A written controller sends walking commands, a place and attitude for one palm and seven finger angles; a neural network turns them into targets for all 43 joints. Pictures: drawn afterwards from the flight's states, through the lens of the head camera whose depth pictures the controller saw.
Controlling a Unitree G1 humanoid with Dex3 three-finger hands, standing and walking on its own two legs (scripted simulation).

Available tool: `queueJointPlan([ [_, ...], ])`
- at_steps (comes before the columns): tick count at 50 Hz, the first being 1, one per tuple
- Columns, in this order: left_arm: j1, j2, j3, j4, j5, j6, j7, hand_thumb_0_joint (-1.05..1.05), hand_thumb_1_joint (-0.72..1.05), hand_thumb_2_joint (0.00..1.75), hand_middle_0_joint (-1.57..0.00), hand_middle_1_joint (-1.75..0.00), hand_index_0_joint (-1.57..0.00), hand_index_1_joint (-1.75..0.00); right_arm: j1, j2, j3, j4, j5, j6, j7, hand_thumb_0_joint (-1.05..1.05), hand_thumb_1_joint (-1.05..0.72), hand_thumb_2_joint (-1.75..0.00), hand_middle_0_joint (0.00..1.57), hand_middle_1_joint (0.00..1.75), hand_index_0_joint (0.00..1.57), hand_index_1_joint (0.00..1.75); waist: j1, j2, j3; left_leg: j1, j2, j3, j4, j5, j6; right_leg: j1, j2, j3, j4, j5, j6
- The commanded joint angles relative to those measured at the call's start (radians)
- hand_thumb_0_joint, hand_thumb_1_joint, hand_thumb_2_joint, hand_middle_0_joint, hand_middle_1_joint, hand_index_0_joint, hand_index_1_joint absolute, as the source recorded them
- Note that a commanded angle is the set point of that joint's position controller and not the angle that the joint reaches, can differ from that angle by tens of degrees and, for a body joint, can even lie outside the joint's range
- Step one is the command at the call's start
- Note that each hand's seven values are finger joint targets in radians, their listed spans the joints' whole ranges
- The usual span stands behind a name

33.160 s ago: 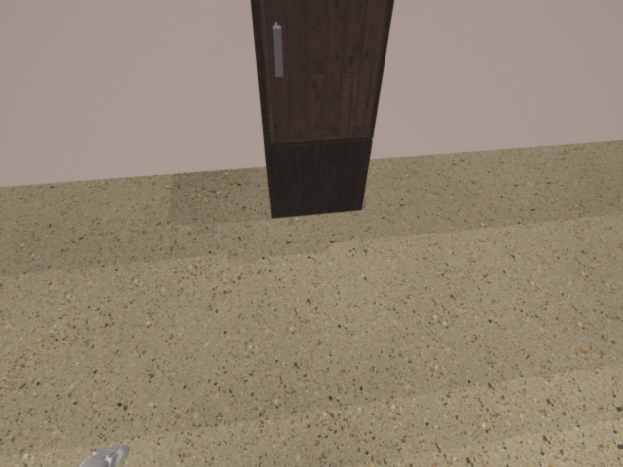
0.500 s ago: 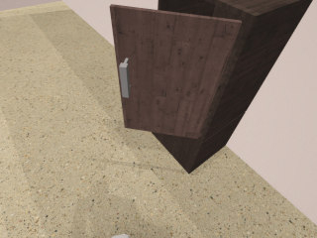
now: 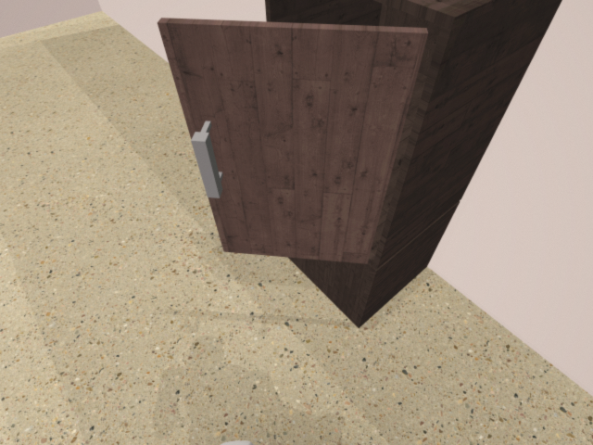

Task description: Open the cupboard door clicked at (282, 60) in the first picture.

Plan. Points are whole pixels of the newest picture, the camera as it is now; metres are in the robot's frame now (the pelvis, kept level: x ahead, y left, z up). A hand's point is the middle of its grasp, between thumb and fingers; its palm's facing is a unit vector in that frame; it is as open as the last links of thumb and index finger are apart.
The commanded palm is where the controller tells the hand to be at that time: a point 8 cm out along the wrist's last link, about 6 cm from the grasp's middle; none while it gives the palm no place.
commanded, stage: come to a stop and stand still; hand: left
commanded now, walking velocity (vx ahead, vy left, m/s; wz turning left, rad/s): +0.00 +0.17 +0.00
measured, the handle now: (211, 159) +0.59 +0.20 +0.02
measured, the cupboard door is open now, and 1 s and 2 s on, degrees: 44 44 44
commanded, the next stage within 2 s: look again from close up in 0.70 s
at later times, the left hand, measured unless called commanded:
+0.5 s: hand out of the picture +0.01 +0.23 -0.17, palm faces -0.01 -0.97 -0.24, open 7.4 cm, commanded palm none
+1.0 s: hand out of the picture +0.05 +0.21 -0.16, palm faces -0.04 -0.97 -0.23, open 7.4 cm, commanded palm none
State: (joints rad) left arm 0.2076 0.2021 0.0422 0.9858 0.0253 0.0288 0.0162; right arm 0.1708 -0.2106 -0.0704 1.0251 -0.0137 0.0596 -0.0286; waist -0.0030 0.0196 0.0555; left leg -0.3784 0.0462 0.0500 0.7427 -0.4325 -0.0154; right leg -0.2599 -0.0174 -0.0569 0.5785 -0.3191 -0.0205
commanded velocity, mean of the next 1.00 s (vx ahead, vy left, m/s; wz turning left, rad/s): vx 0.00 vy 0.02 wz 0.00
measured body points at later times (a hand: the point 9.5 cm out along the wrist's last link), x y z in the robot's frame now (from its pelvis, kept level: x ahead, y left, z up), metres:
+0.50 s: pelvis -0.02 +0.04 +0.00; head -0.01 +0.03 +0.45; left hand +0.01 +0.28 -0.15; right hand +0.01 -0.19 -0.15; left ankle -0.02 +0.12 -0.73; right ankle +0.00 -0.11 -0.73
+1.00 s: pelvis +0.01 +0.02 +0.01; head +0.03 +0.01 +0.46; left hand +0.05 +0.26 -0.14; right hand +0.03 -0.22 -0.15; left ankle -0.02 +0.12 -0.73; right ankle +0.00 -0.11 -0.73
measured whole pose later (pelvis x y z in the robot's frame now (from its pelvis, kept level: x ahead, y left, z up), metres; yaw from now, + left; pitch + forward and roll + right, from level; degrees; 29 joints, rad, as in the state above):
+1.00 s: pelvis +0.01 +0.02 +0.01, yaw -2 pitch -1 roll +1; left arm 0.21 0.19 -0.01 1.09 0.01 -0.01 0.02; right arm 0.22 -0.20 0.00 1.08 -0.02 -0.03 -0.02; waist 0.00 0.00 0.05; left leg -0.14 -0.03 0.08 0.43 -0.28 0.04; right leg -0.21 -0.05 -0.01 0.50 -0.27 0.02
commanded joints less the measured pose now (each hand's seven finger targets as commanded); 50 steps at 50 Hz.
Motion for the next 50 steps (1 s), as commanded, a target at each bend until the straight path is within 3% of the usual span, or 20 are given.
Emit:
queueJointPlan([
  [1, 0.01, 0.145, 0.023, -0.035, -0.003, -0.038, 0.017, 0.0, 0.9, 0.9, -0.2, -0.3, -0.2, -0.3, 0.015, -0.043, 0.002, -0.048, 0.004, -0.014, 0.01, 0.0, -0.9, -0.9, 0.2, 0.3, 0.2, 0.3, 0.001, -0.186, -0.054, -0.045, -0.022, -0.057, 0.197, -0.062, -0.017, 0.066, -0.277, 0.236, -0.244, 0.565, -0.171],
  [2, 0.006, 0.142, 0.025, -0.033, -0.003, -0.04, 0.02, 0.0, 0.9, 0.9, -0.2, -0.3, -0.2, -0.3, 0.028, -0.04, 0.005, -0.043, 0.008, -0.017, 0.012, 0.0, -0.9, -0.9, 0.2, 0.3, 0.2, 0.3, 0.002, -0.198, -0.064, -0.034, -0.021, -0.048, 0.135, -0.059, -0.023, 0.109, -0.265, 0.207, -0.23, 0.631, -0.163],
  [4, 0.037, 0.164, 0.028, -0.022, -0.003, -0.042, 0.019, 0.0, 0.9, 0.9, -0.2, -0.3, -0.2, -0.3, 0.028, -0.044, 0.01, -0.039, 0.01, -0.025, 0.013, 0.0, -0.9, -0.9, 0.2, 0.3, 0.2, 0.3, 0.023, -0.166, -0.085, -0.012, -0.034, -0.03, 0.013, -0.049, -0.03, 0.184, -0.27, 0.221, -0.207, 0.693, -0.161],
  [7, 0.04, 0.176, 0.036, 0.0, -0.008, -0.041, 0.02, 0.0, 0.9, 0.9, -0.2, -0.3, -0.2, -0.3, 0.068, -0.034, 0.016, -0.019, 0.009, -0.035, 0.009, 0.0, -0.9, -0.9, 0.2, 0.3, 0.2, 0.3, 0.019, -0.141, -0.101, 0.093, -0.045, -0.014, -0.229, 0.072, -0.032, 0.201, -0.263, 0.223, -0.157, 0.662, -0.139],
  [9, 0.015, 0.15, 0.029, -0.001, -0.021, -0.035, 0.015, 0.0, 0.9, 0.9, -0.2, -0.3, -0.2, -0.3, 0.123, -0.052, 0.019, 0.0, 0.004, -0.048, 0.007, 0.0, -0.9, -0.9, 0.2, 0.3, 0.2, 0.3, 0.002, -0.089, -0.093, 0.242, -0.003, -0.06, -0.376, 0.289, -0.005, 0.081, -0.199, 0.173, -0.122, 0.437, -0.067],
  [10, 0.016, 0.118, 0.022, -0.004, -0.024, -0.029, 0.01, 0.0, 0.9, 0.9, -0.2, -0.3, -0.2, -0.3, 0.107, -0.088, 0.016, -0.005, -0.002, -0.055, 0.003, 0.0, -0.9, -0.9, 0.2, 0.3, 0.2, 0.3, 0.014, 0.019, -0.084, 0.246, 0.084, -0.157, -0.382, 0.394, 0.034, 0.025, -0.128, 0.128, -0.112, 0.278, -0.023],
  [11, 0.01, 0.09, 0.013, -0.002, -0.024, -0.023, 0.01, 0.0, 0.9, 0.9, -0.2, -0.3, -0.2, -0.3, 0.077, -0.112, 0.019, -0.013, -0.005, -0.055, 0.001, 0.0, -0.9, -0.9, 0.2, 0.3, 0.2, 0.3, 0.03, 0.07, -0.065, 0.161, 0.141, -0.196, -0.404, 0.392, 0.073, 0.067, -0.087, 0.081, -0.135, 0.142, 0.006],
  [12, 0.007, 0.077, 0.01, 0.002, -0.014, -0.017, 0.01, 0.0, 0.9, 0.9, -0.2, -0.3, -0.2, -0.3, 0.053, -0.112, 0.021, -0.016, -0.006, -0.051, 0.002, 0.0, -0.9, -0.9, 0.2, 0.3, 0.2, 0.3, 0.04, 0.023, -0.03, 0.083, 0.142, -0.182, -0.426, 0.258, 0.074, 0.103, -0.069, 0.069, -0.158, 0.07, 0.013],
  [13, 0.18, 0.088, -0.007, 0.041, -0.014, -0.052, 0.056, 0.0, 0.9, 0.9, -0.2, -0.3, -0.2, -0.3, -0.067, -0.113, 0.019, -0.099, 0.011, -0.073, 0.012, 0.0, -0.9, -0.9, 0.2, 0.3, 0.2, 0.3, 0.09, 0.009, -0.023, 0.099, 0.058, -0.036, -0.146, 0.242, 0.015, 0.082, -0.167, 0.158, -0.174, 0.436, -0.004],
  [14, 0.089, 0.17, -0.005, -0.005, -0.009, -0.065, 0.049, 0.0, 0.9, 0.9, -0.2, -0.3, -0.2, -0.3, 0.037, -0.032, 0.029, -0.114, 0.005, -0.058, 0.02, 0.0, -0.9, -0.9, 0.2, 0.3, 0.2, 0.3, 0.002, -0.023, -0.078, 0.082, -0.015, -0.036, -0.133, 0.051, 0.005, 0.048, -0.278, 0.318, -0.224, 0.28, -0.078],
  [15, 0.039, 0.177, -0.004, -0.019, -0.008, -0.062, 0.042, 0.0, 0.9, 0.9, -0.2, -0.3, -0.2, -0.3, 0.081, -0.024, 0.033, -0.092, 0.001, -0.055, 0.018, 0.0, -0.9, -0.9, 0.2, 0.3, 0.2, 0.3, -0.016, 0.035, -0.041, 0.146, -0.009, -0.038, -0.179, 0.063, 0.007, -0.051, -0.268, 0.296, -0.245, 0.066, -0.114],
  [16, 0.013, 0.164, -0.005, -0.029, -0.006, -0.059, 0.039, 0.0, 0.9, 0.9, -0.2, -0.3, -0.2, -0.3, 0.138, -0.024, 0.037, -0.079, -0.001, -0.06, 0.022, 0.0, -0.9, -0.9, 0.2, 0.3, 0.2, 0.3, -0.044, 0.046, -0.042, 0.183, 0.004, -0.047, -0.233, 0.115, 0.014, -0.103, -0.203, 0.231, -0.219, -0.048, -0.098],
  [17, -0.002, 0.14, -0.01, -0.044, -0.002, -0.055, 0.034, 0.0, 0.9, 0.9, -0.2, -0.3, -0.2, -0.3, 0.176, -0.029, 0.038, -0.082, -0.008, -0.071, 0.028, 0.0, -0.9, -0.9, 0.2, 0.3, 0.2, 0.3, -0.041, 0.13, -0.026, 0.168, 0.027, -0.081, -0.289, 0.193, 0.028, -0.093, -0.127, 0.145, -0.141, -0.044, -0.064],
  [18, 0.015, 0.12, -0.013, -0.043, -0.005, -0.049, 0.032, 0.0, 0.9, 0.9, -0.2, -0.3, -0.2, -0.3, 0.165, -0.055, 0.04, -0.087, -0.009, -0.08, 0.026, 0.0, -0.9, -0.9, 0.2, 0.3, 0.2, 0.3, -0.022, 0.161, -0.041, 0.123, 0.078, -0.148, -0.342, 0.257, 0.054, -0.038, -0.065, 0.088, -0.081, -0.014, -0.032],
  [20, 0.054, 0.087, -0.023, -0.023, -0.004, -0.039, 0.028, 0.0, 0.9, 0.9, -0.2, -0.3, -0.2, -0.3, 0.12, -0.087, 0.039, -0.108, -0.004, -0.084, 0.015, 0.0, -0.9, -0.9, 0.2, 0.3, 0.2, 0.3, 0.009, 0.126, -0.021, 0.068, 0.115, -0.201, -0.419, 0.233, 0.089, 0.019, -0.026, 0.036, -0.049, -0.009, -0.008],
  [24, 0.071, 0.07, -0.03, 0.004, -0.004, -0.036, 0.017, 0.0, 0.9, 0.9, -0.2, -0.3, -0.2, -0.3, 0.109, -0.094, 0.042, -0.107, -0.004, -0.089, 0.009, 0.0, -0.9, -0.9, 0.2, 0.3, 0.2, 0.3, 0.016, -0.011, 0.035, 0.046, 0.087, -0.183, -0.462, 0.097, 0.084, 0.014, -0.045, 0.067, -0.085, 0.036, -0.009],
  [27, 0.073, 0.08, -0.028, 0.015, -0.002, -0.037, 0.015, 0.0, 0.9, 0.9, -0.2, -0.3, -0.2, -0.3, 0.117, -0.103, 0.043, -0.089, -0.006, -0.093, 0.008, 0.0, -0.9, -0.9, 0.2, 0.3, 0.2, 0.3, 0.014, 0.019, 0.042, 0.068, 0.082, -0.184, -0.492, 0.073, 0.082, 0.006, -0.052, 0.07, -0.091, 0.052, -0.01],
  [31, 0.083, 0.088, -0.029, 0.031, -0.005, -0.041, 0.014, 0.0, 0.9, 0.9, -0.2, -0.3, -0.2, -0.3, 0.119, -0.108, 0.046, -0.064, -0.004, -0.096, 0.008, 0.0, -0.9, -0.9, 0.2, 0.3, 0.2, 0.3, 0.012, -0.019, 0.008, 0.109, 0.075, -0.165, -0.482, 0.097, 0.08, 0.017, -0.066, 0.089, -0.116, 0.078, -0.009],
  [39, 0.061, 0.124, -0.023, 0.052, -0.009, -0.051, 0.016, 0.0, 0.9, 0.9, -0.2, -0.3, -0.2, -0.3, 0.116, -0.115, 0.048, -0.015, -0.001, -0.109, 0.002, 0.0, -0.9, -0.9, 0.2, 0.3, 0.2, 0.3, 0.006, -0.012, -0.047, 0.21, 0.066, -0.106, -0.409, 0.383, 0.073, 0.049, -0.086, 0.102, -0.121, 0.203, -0.005],
  [50, 0.025, 0.143, -0.02, 0.066, -0.009, -0.056, 0.016, 0.0, 0.9, 0.9, -0.2, -0.3, -0.2, -0.3, 0.083, -0.117, 0.05, 0.021, -0.001, -0.106, -0.001, 0.0, -0.9, -0.9, 0.2, 0.3, 0.2, 0.3, 0.004, -0.014, -0.049, 0.233, 0.062, -0.083, -0.381, 0.414, 0.06, 0.074, -0.099, 0.119, -0.134, 0.298, -0.015],
])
